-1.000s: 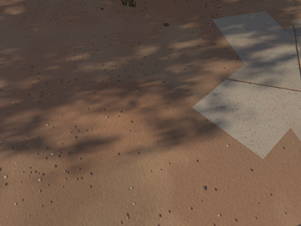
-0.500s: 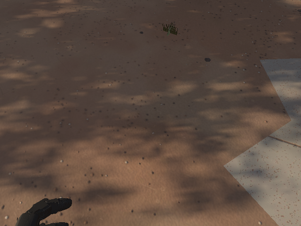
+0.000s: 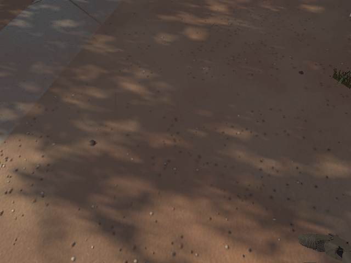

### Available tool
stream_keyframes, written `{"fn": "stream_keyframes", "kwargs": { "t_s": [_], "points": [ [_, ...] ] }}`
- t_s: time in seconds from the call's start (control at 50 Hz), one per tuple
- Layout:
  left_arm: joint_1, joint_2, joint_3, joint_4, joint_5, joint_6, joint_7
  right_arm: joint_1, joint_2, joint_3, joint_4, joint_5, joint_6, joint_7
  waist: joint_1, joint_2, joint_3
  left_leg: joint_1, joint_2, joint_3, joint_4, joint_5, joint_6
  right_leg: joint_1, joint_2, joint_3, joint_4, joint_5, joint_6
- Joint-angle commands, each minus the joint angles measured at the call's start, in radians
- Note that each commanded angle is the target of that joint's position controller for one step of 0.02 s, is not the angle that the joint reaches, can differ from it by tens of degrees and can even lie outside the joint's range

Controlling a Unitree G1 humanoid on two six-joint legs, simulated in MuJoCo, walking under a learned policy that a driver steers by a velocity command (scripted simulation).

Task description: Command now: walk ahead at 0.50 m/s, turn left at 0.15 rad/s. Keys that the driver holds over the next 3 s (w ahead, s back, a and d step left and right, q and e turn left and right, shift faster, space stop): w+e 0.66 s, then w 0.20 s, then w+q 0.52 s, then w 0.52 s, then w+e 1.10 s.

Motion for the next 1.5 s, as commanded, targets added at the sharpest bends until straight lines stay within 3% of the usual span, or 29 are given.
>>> {"fn": "stream_keyframes", "kwargs": {
  "t_s": [0.02, 0.04, 0.06, 0.08, 0.1, 0.14, 0.18, 0.3, 0.46, 0.52, 0.56, 0.58, 0.6, 0.62, 0.64, 0.66, 0.7, 0.86, 0.98, 1.04, 1.08, 1.1, 1.12, 1.14, 1.18, 1.22, 1.3, 1.4, 1.5],
  "points": [
    [-0.034, 0.171, 0.024, -0.036, -0.007, 0.002, 0.011, 0.245, -0.181, -0.079, 0.008, -0.010, -0.014, -0.011, -0.213, -0.107, -0.150, 0.460, -0.069, 0.055, -0.072, 0.033, 0.070, -0.141, -0.178, 0.054, 0.324, 0.867, -0.141],
    [-0.035, 0.101, -0.007, -0.067, 0.031, -0.005, 0.008, 0.431, -0.275, -0.104, 0.038, -0.020, -0.008, -0.033, -0.275, 0.054, -0.304, 0.791, 0.170, -0.229, -0.031, 0.114, 0.142, -0.408, -0.112, 0.042, 0.682, 0.461, -0.096],
    [0.061, 0.012, -0.035, -0.079, 0.021, -0.027, -0.004, 0.412, -0.319, -0.098, 0.035, -0.023, -0.011, -0.031, -0.187, 0.252, -0.436, 0.979, 0.376, -0.680, -0.176, -0.045, 0.285, -0.716, 0.049, 0.177, 0.967, -0.233, -0.061],
    [-0.031, 0.128, -0.003, -0.071, -0.015, -0.039, -0.008, 0.398, -0.226, -0.078, 0.032, -0.021, -0.018, -0.027, -0.237, 0.109, -0.365, 0.896, 0.352, -0.635, -0.224, -0.106, 0.241, -0.806, 0.007, 0.289, 1.053, -0.215, -0.072],
    [-0.104, 0.144, 0.005, -0.103, -0.029, -0.042, -0.009, 0.341, -0.191, -0.064, 0.039, -0.017, -0.025, -0.026, -0.216, 0.100, -0.216, 0.763, 0.314, -0.465, -0.243, -0.054, 0.198, -0.854, -0.032, 0.270, 1.036, -0.124, -0.082],
    [-0.129, 0.119, 0.009, -0.090, 0.002, -0.022, 0.002, 0.214, -0.109, -0.041, 0.042, -0.016, -0.037, -0.019, -0.142, 0.037, -0.080, 0.529, 0.212, -0.258, -0.316, 0.029, 0.134, -0.776, -0.096, 0.259, 0.928, 0.033, -0.076],
    [-0.050, 0.081, 0.006, -0.073, -0.002, 0.008, 0.002, 0.174, -0.101, -0.044, 0.053, -0.025, -0.058, -0.020, -0.088, 0.099, -0.074, 0.417, 0.215, -0.181, -0.389, 0.075, 0.146, -0.675, -0.118, 0.271, 0.910, 0.108, -0.052],
    [-0.157, 0.042, 0.006, -0.110, 0.007, 0.025, -0.001, 0.202, -0.122, -0.055, 0.113, -0.039, -0.076, -0.047, -0.094, 0.032, 0.006, 0.429, 0.188, 0.038, -0.443, 0.195, 0.117, -0.782, -0.089, 0.297, 0.690, 0.355, -0.032],
    [-0.377, 0.017, -0.016, -0.223, 0.013, 0.019, -0.053, 0.285, -0.179, -0.075, 0.175, -0.008, -0.038, -0.065, -0.168, 0.015, 0.078, 0.632, 0.240, 0.167, -0.381, 0.318, 0.077, -0.812, -0.052, 0.156, 0.384, 0.359, -0.096],
    [-0.307, 0.062, 0.007, -0.241, 0.009, 0.025, -0.061, 0.256, -0.222, -0.085, 0.170, 0.001, -0.013, -0.075, -0.104, 0.070, -0.004, 0.679, 0.241, 0.203, -0.191, 0.786, 0.042, -0.649, 0.038, 0.067, 0.379, 0.204, -0.154],
    [-0.045, 0.156, 0.059, -0.186, 0.004, 0.028, -0.046, 0.225, -0.232, -0.081, 0.162, 0.008, -0.001, -0.081, 0.045, 0.054, -0.145, 0.563, 0.183, 0.236, 0.180, 0.830, -0.010, -0.270, 0.119, 0.060, 0.288, 0.242, -0.221],
    [0.070, 0.256, 0.089, -0.166, 0.006, 0.040, -0.021, 0.254, -0.170, -0.059, 0.141, -0.021, -0.015, -0.081, 0.063, -0.109, -0.232, 0.292, 0.121, 0.233, 0.506, 0.347, -0.060, 0.024, -0.049, 0.337, 0.274, 0.294, -0.285],
    [0.015, 0.315, 0.092, -0.195, 0.005, 0.028, -0.024, 0.328, -0.051, -0.020, 0.091, -0.028, -0.050, -0.065, -0.054, -0.304, -0.355, -0.115, -0.115, 0.053, 0.841, -0.468, -0.115, 0.310, -0.276, 0.954, 0.109, 0.102, -0.501],
    [0.037, 0.223, 0.065, -0.207, 0.012, 0.018, -0.030, 0.209, -0.144, -0.035, 0.080, 0.007, -0.089, -0.047, 0.026, -0.148, -0.384, -0.221, -0.069, -0.130, 0.882, -0.449, -0.082, 0.331, -0.282, 0.984, 0.016, 0.055, -0.459],
    [0.009, 0.175, 0.053, -0.204, 0.015, 0.008, -0.029, 0.141, -0.160, -0.038, 0.055, 0.033, -0.105, -0.040, 0.020, -0.113, -0.253, -0.269, -0.028, -0.120, 0.835, -0.370, -0.055, 0.227, -0.254, 0.836, 0.015, 0.099, -0.416],
    [-0.056, 0.148, 0.043, -0.213, 0.010, 0.001, -0.029, 0.131, -0.147, -0.035, 0.060, 0.017, -0.111, -0.047, -0.033, -0.014, -0.154, -0.233, 0.019, -0.112, 0.736, -0.297, -0.048, 0.065, -0.208, 0.716, 0.017, 0.203, -0.381],
    [-0.149, 0.085, 0.021, -0.243, 0.029, -0.002, -0.020, 0.166, -0.164, -0.049, 0.085, -0.014, -0.091, -0.051, -0.100, -0.036, -0.097, -0.095, 0.074, -0.104, 0.620, -0.224, -0.059, -0.145, -0.160, 0.571, -0.011, 0.387, -0.353],
    [-0.075, 0.125, 0.023, -0.203, 0.020, -0.008, 0.010, 0.026, -0.089, -0.022, 0.052, -0.023, -0.055, -0.044, -0.056, -0.079, -0.033, -0.057, 0.052, -0.038, 0.160, 0.162, -0.117, -0.256, -0.065, 0.330, -0.075, 0.519, -0.279],
    [-0.004, 0.140, 0.023, -0.152, 0.025, -0.003, 0.008, -0.091, -0.099, -0.014, 0.020, 0.002, -0.068, -0.009, 0.003, -0.092, 0.026, -0.123, 0.022, -0.022, -0.023, 0.209, -0.056, -0.065, -0.160, 0.328, -0.060, 0.437, -0.256],
    [-0.016, 0.157, 0.031, -0.138, 0.024, 0.010, 0.018, -0.059, -0.115, -0.018, 0.012, 0.004, -0.071, 0.011, -0.032, -0.104, 0.011, -0.105, -0.008, -0.010, -0.046, 0.067, -0.001, 0.036, -0.196, 0.294, 0.020, 0.653, -0.225],
    [-0.060, 0.170, 0.034, -0.148, 0.027, 0.020, 0.027, 0.099, -0.161, -0.043, 0.050, -0.001, -0.065, 0.009, -0.124, -0.114, -0.097, 0.125, -0.082, 0.046, -0.060, 0.034, 0.043, 0.033, -0.160, 0.229, 0.209, 0.997, -0.190],
    [-0.073, 0.156, 0.025, -0.161, 0.031, 0.024, 0.033, 0.239, -0.204, -0.065, 0.085, -0.006, -0.061, 0.002, -0.191, -0.084, -0.185, 0.347, -0.075, 0.012, -0.063, 0.089, 0.077, -0.060, -0.117, 0.183, 0.406, 0.994, -0.156],
    [-0.006, 0.099, 0.004, -0.196, 0.050, 0.013, 0.036, 0.363, -0.292, -0.087, 0.094, -0.014, -0.058, -0.006, -0.192, 0.080, -0.316, 0.701, 0.138, -0.336, -0.054, 0.091, 0.198, -0.378, -0.021, 0.135, 0.763, 0.636, -0.096],
    [0.041, 0.040, -0.019, -0.193, 0.048, -0.012, 0.022, 0.388, -0.277, -0.083, 0.107, 0.006, -0.055, -0.002, -0.168, 0.275, -0.393, 0.918, 0.284, -0.779, -0.210, -0.077, 0.337, -0.694, 0.147, 0.211, 1.035, -0.142, -0.044],
    [-0.122, 0.129, -0.007, -0.242, -0.001, -0.056, -0.004, 0.318, -0.190, -0.057, 0.082, 0.002, -0.045, -0.010, -0.202, 0.089, -0.206, 0.776, 0.229, -0.628, -0.270, -0.230, 0.252, -0.851, 0.036, 0.303, 1.074, -0.069, -0.074],
    [-0.181, 0.128, 0.000, -0.259, 0.038, -0.063, 0.002, 0.230, -0.157, -0.044, 0.060, -0.012, -0.043, -0.015, -0.140, -0.030, -0.083, 0.528, 0.163, -0.479, -0.310, -0.038, 0.219, -0.779, -0.030, 0.284, 0.895, 0.029, -0.070],
    [-0.144, 0.093, -0.002, -0.269, 0.050, -0.030, 0.013, 0.207, -0.173, -0.047, 0.044, -0.008, -0.039, -0.030, -0.086, 0.030, -0.057, 0.356, 0.106, -0.369, -0.357, 0.154, 0.233, -0.692, -0.042, 0.252, 0.725, 0.075, -0.013],
    [-0.310, 0.045, -0.021, -0.307, 0.045, -0.031, 0.013, 0.266, -0.198, -0.056, 0.070, 0.005, -0.025, -0.054, -0.146, 0.047, -0.035, 0.277, 0.028, -0.263, -0.343, 0.121, 0.163, -0.607, 0.010, 0.230, 0.380, 0.401, 0.024],
    [-0.412, 0.064, -0.016, -0.334, 0.031, -0.053, -0.012, 0.357, -0.182, -0.048, 0.112, 0.005, -0.012, -0.056, -0.196, 0.063, -0.025, 0.412, 0.087, -0.332, -0.263, 0.081, 0.140, -0.587, 0.029, 0.235, 0.233, 0.435, -0.013]
  ]
}}
Next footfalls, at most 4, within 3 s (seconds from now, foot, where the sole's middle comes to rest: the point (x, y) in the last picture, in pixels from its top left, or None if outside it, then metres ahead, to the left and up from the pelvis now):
0.02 left None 0.17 0.12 -0.77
0.56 right None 0.45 -0.15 -0.77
1.10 left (216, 178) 0.82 -0.06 -0.77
1.60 right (272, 141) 1.04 -0.31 -0.77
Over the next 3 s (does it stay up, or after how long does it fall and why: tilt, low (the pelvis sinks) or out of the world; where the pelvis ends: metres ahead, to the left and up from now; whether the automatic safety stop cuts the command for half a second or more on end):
stays up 1.59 -0.37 0.01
